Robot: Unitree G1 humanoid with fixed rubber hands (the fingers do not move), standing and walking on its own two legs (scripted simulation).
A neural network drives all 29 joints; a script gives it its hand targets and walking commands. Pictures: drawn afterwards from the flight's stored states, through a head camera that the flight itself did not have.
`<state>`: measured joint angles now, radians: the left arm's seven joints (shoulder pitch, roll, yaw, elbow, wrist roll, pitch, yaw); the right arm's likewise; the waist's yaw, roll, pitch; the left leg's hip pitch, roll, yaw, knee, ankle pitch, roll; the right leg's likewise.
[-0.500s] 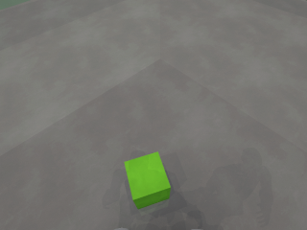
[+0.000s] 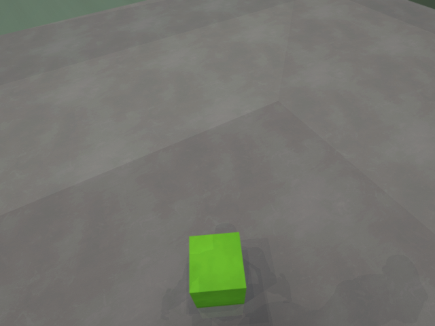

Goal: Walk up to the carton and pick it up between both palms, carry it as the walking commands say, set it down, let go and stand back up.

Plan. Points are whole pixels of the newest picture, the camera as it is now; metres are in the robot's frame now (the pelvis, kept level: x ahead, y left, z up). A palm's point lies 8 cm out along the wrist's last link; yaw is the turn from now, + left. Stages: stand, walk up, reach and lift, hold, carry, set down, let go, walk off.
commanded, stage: walk up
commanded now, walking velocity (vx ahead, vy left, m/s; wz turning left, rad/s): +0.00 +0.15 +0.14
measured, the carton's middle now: (217, 271) +0.41 +0.06 -0.64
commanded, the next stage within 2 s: none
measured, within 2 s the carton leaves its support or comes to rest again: neither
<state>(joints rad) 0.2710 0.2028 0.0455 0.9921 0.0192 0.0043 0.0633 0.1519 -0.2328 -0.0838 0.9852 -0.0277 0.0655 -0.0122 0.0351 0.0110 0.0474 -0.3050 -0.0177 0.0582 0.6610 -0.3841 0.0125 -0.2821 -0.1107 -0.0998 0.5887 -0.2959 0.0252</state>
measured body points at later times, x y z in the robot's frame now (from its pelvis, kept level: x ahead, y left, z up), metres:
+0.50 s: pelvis +0.01 +0.07 +0.02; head +0.02 +0.10 +0.46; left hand +0.00 +0.32 -0.15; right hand +0.12 -0.15 -0.11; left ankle +0.00 +0.18 -0.73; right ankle +0.00 -0.09 -0.69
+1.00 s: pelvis +0.02 +0.05 +0.01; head +0.03 +0.05 +0.46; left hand +0.04 +0.30 -0.14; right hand +0.04 -0.21 -0.14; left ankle +0.00 +0.18 -0.73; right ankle +0.00 -0.04 -0.73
